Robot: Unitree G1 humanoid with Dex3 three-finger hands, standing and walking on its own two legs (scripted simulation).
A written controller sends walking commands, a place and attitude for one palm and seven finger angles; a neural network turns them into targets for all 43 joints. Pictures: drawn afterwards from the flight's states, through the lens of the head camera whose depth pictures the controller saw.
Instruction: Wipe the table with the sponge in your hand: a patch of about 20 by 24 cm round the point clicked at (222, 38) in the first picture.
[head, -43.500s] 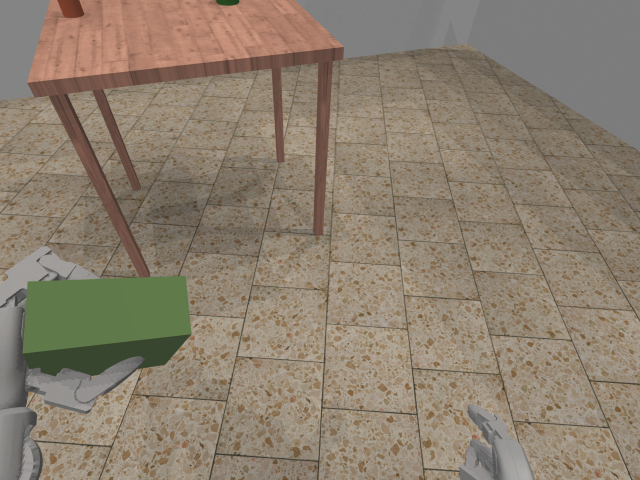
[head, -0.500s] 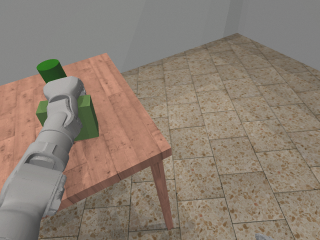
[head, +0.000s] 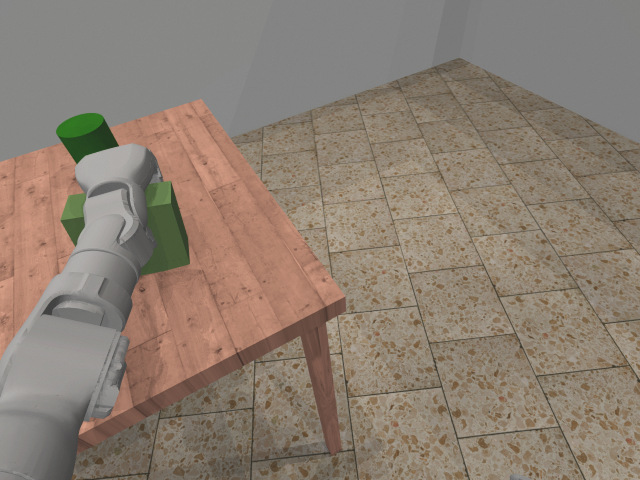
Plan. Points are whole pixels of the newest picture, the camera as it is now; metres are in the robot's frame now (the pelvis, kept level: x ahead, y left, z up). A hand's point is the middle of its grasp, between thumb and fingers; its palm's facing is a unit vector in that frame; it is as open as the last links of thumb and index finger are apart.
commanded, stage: wipe forward along the third lane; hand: left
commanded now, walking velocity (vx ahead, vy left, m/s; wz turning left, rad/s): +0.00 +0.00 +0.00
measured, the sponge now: (137, 242) +0.43 +0.26 +0.08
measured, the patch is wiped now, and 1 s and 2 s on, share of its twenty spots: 0.95 1.00 1.00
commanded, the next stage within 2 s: wipe back along the third lane in 0.26 s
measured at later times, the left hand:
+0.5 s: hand (130, 201) +0.46 +0.26 +0.13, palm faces -0.03 -0.05 -1.00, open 9.8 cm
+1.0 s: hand (126, 216) +0.43 +0.25 +0.14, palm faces +0.11 -0.06 -0.99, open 9.8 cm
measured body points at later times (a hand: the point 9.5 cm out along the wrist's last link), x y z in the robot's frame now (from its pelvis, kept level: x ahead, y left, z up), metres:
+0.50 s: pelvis +0.02 +0.04 +0.01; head +0.02 +0.01 +0.46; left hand +0.46 +0.26 +0.19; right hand +0.15 -0.21 -0.12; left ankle +0.01 +0.15 -0.73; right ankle +0.02 -0.03 -0.73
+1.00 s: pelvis +0.05 +0.07 +0.01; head +0.02 +0.05 +0.46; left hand +0.42 +0.25 +0.19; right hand +0.28 -0.13 -0.07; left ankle +0.01 +0.15 -0.73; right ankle +0.02 -0.03 -0.73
